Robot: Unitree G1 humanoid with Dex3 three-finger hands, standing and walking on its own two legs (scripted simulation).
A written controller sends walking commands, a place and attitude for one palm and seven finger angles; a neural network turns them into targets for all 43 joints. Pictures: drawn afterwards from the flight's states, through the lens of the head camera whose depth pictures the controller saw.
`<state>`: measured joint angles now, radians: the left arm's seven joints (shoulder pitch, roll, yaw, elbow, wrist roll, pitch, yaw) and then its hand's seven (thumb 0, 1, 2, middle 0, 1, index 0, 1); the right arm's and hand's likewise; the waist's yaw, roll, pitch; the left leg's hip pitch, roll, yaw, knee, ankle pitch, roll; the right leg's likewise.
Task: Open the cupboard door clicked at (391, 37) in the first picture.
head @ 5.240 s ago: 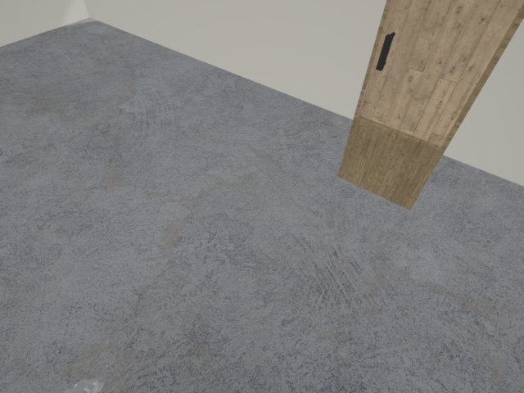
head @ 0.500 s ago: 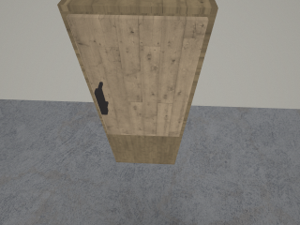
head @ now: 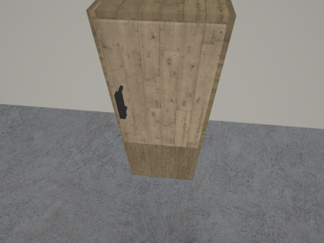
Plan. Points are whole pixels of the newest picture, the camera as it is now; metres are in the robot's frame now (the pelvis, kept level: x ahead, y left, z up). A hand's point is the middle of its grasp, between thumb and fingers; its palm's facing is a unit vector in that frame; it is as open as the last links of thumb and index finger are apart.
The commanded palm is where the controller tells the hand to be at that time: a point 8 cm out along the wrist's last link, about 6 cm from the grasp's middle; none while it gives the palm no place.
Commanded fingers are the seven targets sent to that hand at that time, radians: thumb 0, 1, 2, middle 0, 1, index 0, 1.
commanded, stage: come to a stop and stand still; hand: left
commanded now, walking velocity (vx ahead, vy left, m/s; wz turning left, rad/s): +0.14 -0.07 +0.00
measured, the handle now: (122, 102) +0.59 +0.22 -0.04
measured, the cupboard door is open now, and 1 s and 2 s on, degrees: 0 0 0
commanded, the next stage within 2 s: look again from close up in 0.26 s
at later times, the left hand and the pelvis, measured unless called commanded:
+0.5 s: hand out of the picture +0.02 +0.18 -0.18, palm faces -0.01 -0.98 -0.21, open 7.3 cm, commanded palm none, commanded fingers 0.00 0.90 0.90 -0.20 -0.30 -0.20 -0.30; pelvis +0.01 +0.00 -0.01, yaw +0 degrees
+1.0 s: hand out of the picture -0.01 +0.21 -0.18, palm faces +0.05 -0.98 -0.18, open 7.4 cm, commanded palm none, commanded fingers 0.00 0.90 0.90 -0.20 -0.30 -0.20 -0.30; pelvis -0.01 +0.03 +0.00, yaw +0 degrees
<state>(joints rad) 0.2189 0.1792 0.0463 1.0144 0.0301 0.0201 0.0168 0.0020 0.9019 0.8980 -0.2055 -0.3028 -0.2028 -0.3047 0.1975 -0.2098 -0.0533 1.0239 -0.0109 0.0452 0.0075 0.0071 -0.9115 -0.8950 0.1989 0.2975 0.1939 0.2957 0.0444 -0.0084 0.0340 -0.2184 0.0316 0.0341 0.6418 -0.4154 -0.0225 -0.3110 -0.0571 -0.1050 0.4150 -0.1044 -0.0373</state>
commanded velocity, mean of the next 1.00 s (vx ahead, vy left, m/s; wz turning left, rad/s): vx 0.02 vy -0.03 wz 0.00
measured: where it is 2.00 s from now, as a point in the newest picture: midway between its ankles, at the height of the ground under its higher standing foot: outside the picture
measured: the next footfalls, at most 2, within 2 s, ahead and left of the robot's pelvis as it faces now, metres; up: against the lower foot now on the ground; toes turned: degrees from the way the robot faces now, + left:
left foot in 0.06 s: +0.03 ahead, +0.13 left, +0.00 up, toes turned +5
right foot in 0.38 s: +0.03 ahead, -0.10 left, +0.00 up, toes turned -4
